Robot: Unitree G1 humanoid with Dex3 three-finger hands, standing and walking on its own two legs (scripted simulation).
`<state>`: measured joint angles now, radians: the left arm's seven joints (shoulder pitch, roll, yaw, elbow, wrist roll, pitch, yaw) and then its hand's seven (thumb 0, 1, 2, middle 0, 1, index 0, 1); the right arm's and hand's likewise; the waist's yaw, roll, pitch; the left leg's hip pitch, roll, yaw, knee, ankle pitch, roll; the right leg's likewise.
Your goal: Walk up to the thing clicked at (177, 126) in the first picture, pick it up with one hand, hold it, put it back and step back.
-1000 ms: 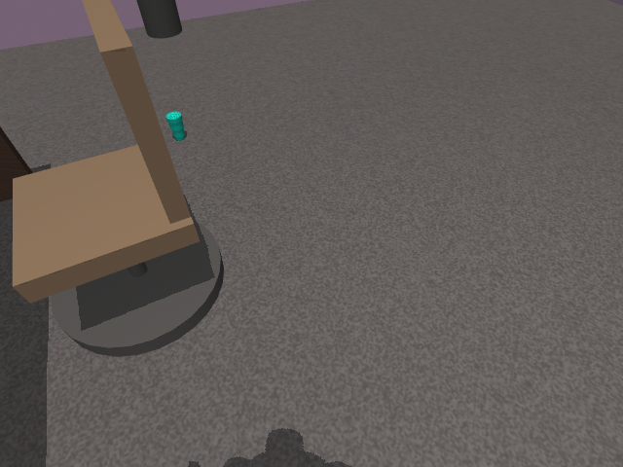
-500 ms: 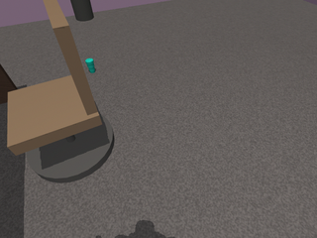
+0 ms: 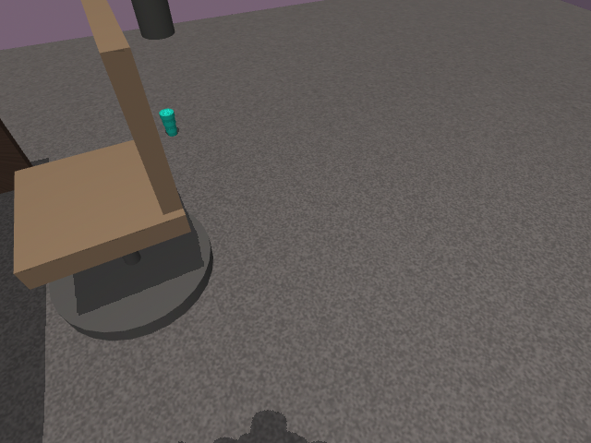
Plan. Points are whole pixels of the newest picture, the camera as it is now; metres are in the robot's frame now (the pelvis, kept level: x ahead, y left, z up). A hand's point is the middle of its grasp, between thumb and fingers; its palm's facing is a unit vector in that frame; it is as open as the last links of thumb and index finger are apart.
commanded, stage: stand
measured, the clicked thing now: (169, 123) +1.83 +0.81 -0.71
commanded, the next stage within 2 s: walk up in 0.12 s
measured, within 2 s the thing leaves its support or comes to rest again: neither
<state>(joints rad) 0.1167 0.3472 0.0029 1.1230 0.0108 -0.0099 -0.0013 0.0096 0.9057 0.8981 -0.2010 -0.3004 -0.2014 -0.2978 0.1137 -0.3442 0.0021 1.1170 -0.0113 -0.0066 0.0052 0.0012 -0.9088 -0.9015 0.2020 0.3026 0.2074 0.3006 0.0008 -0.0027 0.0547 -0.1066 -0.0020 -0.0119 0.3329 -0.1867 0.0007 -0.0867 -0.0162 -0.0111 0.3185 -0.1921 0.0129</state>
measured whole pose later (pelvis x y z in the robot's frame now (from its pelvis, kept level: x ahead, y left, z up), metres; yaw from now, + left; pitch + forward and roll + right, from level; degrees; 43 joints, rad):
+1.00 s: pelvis -0.03 +0.00 -0.02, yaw -15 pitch -4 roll -2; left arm 0.19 0.39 0.04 0.92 0.03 -0.01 0.00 0.01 0.91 0.90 -0.20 -0.30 -0.20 -0.30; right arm 0.19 -0.38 -0.05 0.91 -0.02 0.02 0.01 0.00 -0.91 -0.90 0.20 0.30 0.21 0.30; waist -0.03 0.03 0.13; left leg -0.22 0.07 0.02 0.66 -0.38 -0.01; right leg -0.20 0.06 0.03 0.56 -0.27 -0.02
